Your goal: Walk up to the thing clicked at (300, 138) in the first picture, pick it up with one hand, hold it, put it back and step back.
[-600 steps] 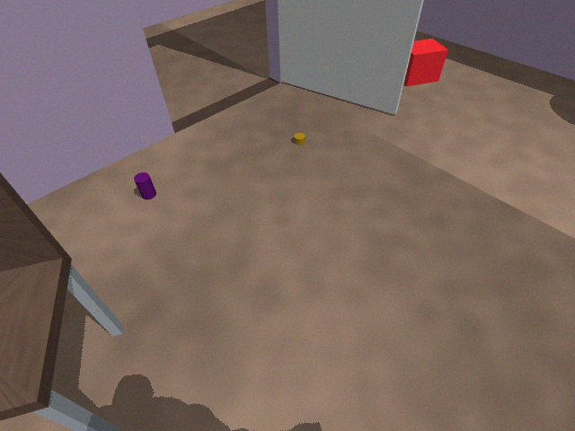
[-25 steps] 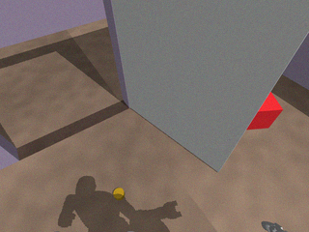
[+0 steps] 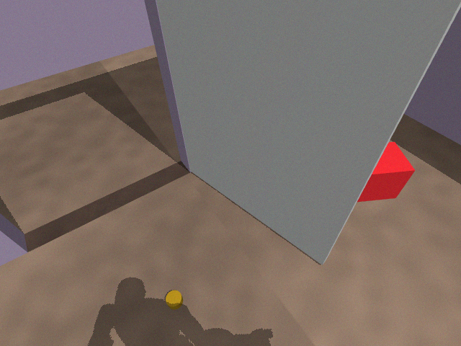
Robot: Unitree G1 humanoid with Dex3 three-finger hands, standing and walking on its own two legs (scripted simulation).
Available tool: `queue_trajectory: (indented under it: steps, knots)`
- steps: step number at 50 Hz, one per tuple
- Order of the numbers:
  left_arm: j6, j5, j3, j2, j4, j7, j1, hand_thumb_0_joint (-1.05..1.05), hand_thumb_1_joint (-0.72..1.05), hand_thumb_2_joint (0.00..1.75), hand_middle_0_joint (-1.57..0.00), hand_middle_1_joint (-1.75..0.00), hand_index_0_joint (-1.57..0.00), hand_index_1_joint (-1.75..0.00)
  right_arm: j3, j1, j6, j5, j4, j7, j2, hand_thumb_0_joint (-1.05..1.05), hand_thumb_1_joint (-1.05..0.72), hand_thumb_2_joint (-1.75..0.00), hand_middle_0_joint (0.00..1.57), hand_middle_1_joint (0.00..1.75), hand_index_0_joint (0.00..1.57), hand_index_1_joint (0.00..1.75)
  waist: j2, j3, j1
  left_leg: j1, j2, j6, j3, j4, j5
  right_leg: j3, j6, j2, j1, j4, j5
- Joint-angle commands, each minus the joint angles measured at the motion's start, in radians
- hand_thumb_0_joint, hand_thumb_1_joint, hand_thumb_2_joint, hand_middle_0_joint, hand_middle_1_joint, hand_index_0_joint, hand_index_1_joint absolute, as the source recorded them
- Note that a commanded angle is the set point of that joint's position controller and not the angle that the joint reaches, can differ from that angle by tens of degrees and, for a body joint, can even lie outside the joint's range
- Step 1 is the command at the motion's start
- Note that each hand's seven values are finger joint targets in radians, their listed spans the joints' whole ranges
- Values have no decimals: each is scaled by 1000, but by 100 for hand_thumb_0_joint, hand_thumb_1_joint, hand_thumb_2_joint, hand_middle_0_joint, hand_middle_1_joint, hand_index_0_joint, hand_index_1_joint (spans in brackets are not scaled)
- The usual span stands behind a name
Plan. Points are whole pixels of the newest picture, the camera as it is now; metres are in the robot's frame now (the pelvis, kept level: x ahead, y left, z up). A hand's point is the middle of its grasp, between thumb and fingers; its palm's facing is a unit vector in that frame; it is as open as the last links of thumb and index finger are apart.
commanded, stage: walk up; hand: left
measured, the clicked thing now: (174, 299) +0.45 +0.27 -0.74
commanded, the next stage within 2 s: none
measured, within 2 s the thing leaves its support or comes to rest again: neither
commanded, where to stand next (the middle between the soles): +0.09 +0.01 m, yaw -1 degrees
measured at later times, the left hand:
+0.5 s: hand out of the picture +0.07 +0.29 -0.14, palm faces -0.04 -0.94 -0.35, open 7.4 cm
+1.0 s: hand out of the picture +0.17 +0.29 -0.14, palm faces -0.05 -0.90 -0.42, open 7.4 cm
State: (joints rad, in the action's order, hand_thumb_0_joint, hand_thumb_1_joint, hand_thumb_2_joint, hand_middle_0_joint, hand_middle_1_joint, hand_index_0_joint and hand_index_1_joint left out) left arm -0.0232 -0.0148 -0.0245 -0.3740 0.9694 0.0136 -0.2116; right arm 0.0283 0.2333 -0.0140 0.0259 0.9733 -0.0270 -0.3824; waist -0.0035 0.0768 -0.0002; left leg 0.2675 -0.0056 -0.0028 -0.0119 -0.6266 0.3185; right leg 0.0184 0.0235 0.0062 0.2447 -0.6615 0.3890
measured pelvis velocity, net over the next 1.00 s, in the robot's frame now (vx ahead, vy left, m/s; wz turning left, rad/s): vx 0.06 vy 0.00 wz -0.02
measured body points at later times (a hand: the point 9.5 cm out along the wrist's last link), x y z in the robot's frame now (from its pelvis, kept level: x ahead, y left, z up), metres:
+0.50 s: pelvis +0.00 +0.03 +0.01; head +0.02 +0.03 +0.46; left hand +0.07 +0.34 -0.12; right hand +0.12 -0.28 -0.10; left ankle +0.06 +0.14 -0.72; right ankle -0.01 -0.11 -0.72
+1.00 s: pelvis +0.06 +0.00 -0.01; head +0.09 +0.00 +0.44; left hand +0.17 +0.33 -0.12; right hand +0.06 -0.32 -0.13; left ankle +0.07 +0.14 -0.72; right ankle +0.14 -0.13 -0.73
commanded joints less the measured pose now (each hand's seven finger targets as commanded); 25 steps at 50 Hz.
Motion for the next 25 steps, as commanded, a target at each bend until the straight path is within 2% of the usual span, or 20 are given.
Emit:
queue_trajectory:
  steps: [1, 2, 3, 4, 6, 8, 9, 10, 11, 12, 13, 14, 16, 18, 19, 20, 21, 22, 23, 25]
  knots:
    - [-63, -6, -85, -308, -33, -22, -83, 0, 90, 90, -20, -30, -20, -30, 46, -129, -15, -11, -112, 9, -189, 0, -90, -90, 20, 30, 20, 30, -78, -6, -55, 272, 27, -34, -9, -130, 55, 427, 145, -241, -181, 354, 20]
    - [-68, -4, -89, -330, -44, -23, -77, 0, 90, 90, -20, -30, -20, -30, 46, -117, -10, -2, -109, 17, -199, 0, -90, -90, 20, 30, 20, 30, -78, 20, -51, 322, 2, -25, -25, -182, 213, 507, 219, -352, -180, 361, -82]
    - [-70, -2, -88, -320, -50, -26, -76, 0, 90, 90, -20, -30, -20, -30, 49, -105, -12, -3, -103, 21, -210, 0, -90, -90, 20, 30, 20, 30, -61, 29, -50, 314, -13, -26, -56, -221, 246, 501, 254, -373, -175, 341, -246]
    - [-69, -1, -84, -302, -56, -29, -70, 0, 90, 90, -20, -30, -20, -30, 47, -109, -18, -8, -104, 21, -203, 0, -90, -90, 20, 30, 20, 30, -80, 23, -46, 290, -26, -28, -59, -214, 236, 438, 252, -357, -177, 323, -388]
    - [-70, -2, -71, -275, -63, -35, -27, 0, 90, 90, -20, -30, -20, -30, 51, -77, -22, -14, -92, 20, -180, 0, -90, -90, 20, 30, 20, 30, -134, -15, -16, 193, -56, -25, -51, -111, 150, 298, 190, -297, -166, 272, -614]
    - [-56, 7, -56, -261, -81, -35, 55, 0, 90, 90, -20, -30, -20, -30, 53, -21, -26, -19, -60, 20, -158, 0, -90, -90, 20, 30, 20, 30, -165, -70, 33, -21, -21, -34, 6, 64, -31, 144, 120, -211, -70, 166, -761]
    - [-42, 19, -50, -240, -84, -34, 76, 0, 90, 90, -20, -30, -20, -30, 59, 5, -29, -21, -40, 22, -163, 0, -90, -90, 20, 30, 20, 30, -132, -84, 49, -138, -14, -35, 5, 168, -236, 99, 77, -169, 5, 107, -708]
    - [-33, 33, -39, -199, -90, -35, 78, 0, 90, 90, -20, -30, -20, -30, 71, 3, -32, -17, -35, 28, -198, 0, -90, -90, 20, 30, 20, 30, -57, -120, 47, -224, -79, -57, -75, 166, -497, 57, 21, -108, 47, 40, -606]
    - [-20, 45, -33, -169, -99, -35, 63, 0, 90, 90, -20, -30, -20, -30, 75, -21, -34, -16, -49, 36, -236, 0, -90, -90, 20, 30, 20, 30, 18, -138, 30, -243, -201, -106, -215, 206, -588, 48, -12, -38, 99, -10, -400]
    - [3, 43, -40, -184, -76, -36, 6, 0, 90, 90, -20, -30, -20, -30, 74, -76, -36, -26, -69, 39, -271, 0, -90, -90, 20, 30, 20, 30, 41, -138, -8, -123, -321, -204, -308, 231, -537, 25, -17, -19, 22, -31, -84]
    - [13, 36, -46, -206, -49, -38, -5, 0, 90, 90, -20, -30, -20, -30, 76, -104, -32, -28, -65, 39, -280, 0, -90, -90, 20, 30, 20, 30, 72, -126, -12, -61, -333, -234, -325, 231, -502, 26, -6, -16, -35, -46, 63]
    - [15, 29, -44, -200, -37, -36, -10, 0, 90, 90, -20, -30, -20, -30, 70, -143, -28, -20, -63, 39, -264, 0, -90, -90, 20, 30, 20, 30, 91, -110, -27, -32, -311, -214, -293, 239, -433, 31, 4, -24, -42, -26, 71]
    - [16, 20, -46, -208, -10, -27, -14, 0, 90, 90, -20, -30, -20, -30, 64, -172, -21, -19, -66, 42, -259, 0, -90, -90, 20, 30, 20, 30, 120, -89, -27, -6, -238, -147, -213, 231, -312, 30, 17, -39, -49, 57, -87]
    - [12, 15, -47, -214, 11, -22, -35, 0, 90, 90, -20, -30, -20, -30, 55, -183, -17, -25, -57, 41, -244, 0, -90, -90, 20, 30, 20, 30, 139, -109, -31, 4, -214, -112, -193, 211, -253, 58, 23, -59, -80, 116, -181]
    - [13, 11, -44, -219, 14, -18, -10, 0, 90, 90, -20, -30, -20, -30, 53, -184, -13, -28, -52, 40, -228, 0, -90, -90, 20, 30, 20, 30, 110, -104, -13, 16, -184, -93, -174, 233, -143, 77, 32, -66, -66, 139, -176]
    - [15, 10, -42, -218, 12, -13, 13, 0, 90, 90, -20, -30, -20, -30, 49, -199, -11, -28, -47, 38, -217, 0, -90, -90, 20, 30, 20, 30, 81, -94, -10, 1, -165, -76, -159, 249, -29, 94, 35, -75, -35, 173, -131]
    - [-6, -9, -62, -253, -21, 8, -47, 0, 90, 90, -20, -30, -20, -30, 83, -111, -20, -16, -67, 12, -273, 0, -90, -90, 20, 30, 20, 30, 92, -173, -7, -55, -125, -102, -177, 256, 396, 105, 72, -48, -27, 198, 290]
    - [-7, -22, -68, -267, -13, 18, -45, 0, 90, 90, -20, -30, -20, -30, 93, -101, -18, -4, -54, 2, -291, 0, -90, -90, 20, 30, 20, 30, 101, -126, -6, -37, -116, -80, -183, 290, 515, 118, 75, -53, 28, 221, 411]
    - [-7, -23, -72, -264, -19, 22, -52, 0, 90, 90, -20, -30, -20, -30, 93, -122, -19, -4, -66, -2, -285, 0, -90, -90, 20, 30, 20, 30, 85, -84, -13, -46, -123, -86, -190, 283, 489, 135, 77, -65, 82, 230, 398]
    - [-19, -23, -67, -246, -27, 15, -28, 0, 90, 90, -20, -30, -20, -30, 82, -138, -30, -6, -84, -2, -225, 0, -90, -90, 20, 30, 20, 30, 2, -29, -13, -42, -98, -78, -145, 181, 228, 176, 75, -102, 66, 285, 181]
